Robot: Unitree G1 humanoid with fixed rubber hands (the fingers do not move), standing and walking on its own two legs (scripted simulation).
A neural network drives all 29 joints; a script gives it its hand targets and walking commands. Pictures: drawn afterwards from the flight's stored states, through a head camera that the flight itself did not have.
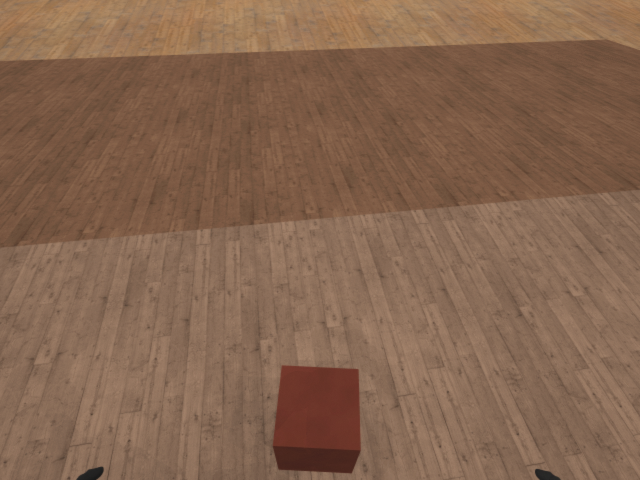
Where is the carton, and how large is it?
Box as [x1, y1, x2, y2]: [273, 365, 360, 472]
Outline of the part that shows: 282,365 273,439 273,448 278,468 295,470 351,472 360,450 358,369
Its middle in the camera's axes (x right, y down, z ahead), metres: -0.01 +0.51 +1.07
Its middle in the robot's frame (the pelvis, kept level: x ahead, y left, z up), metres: +0.40 +0.00 -0.66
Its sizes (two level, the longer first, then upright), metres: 0.210 0.200 0.250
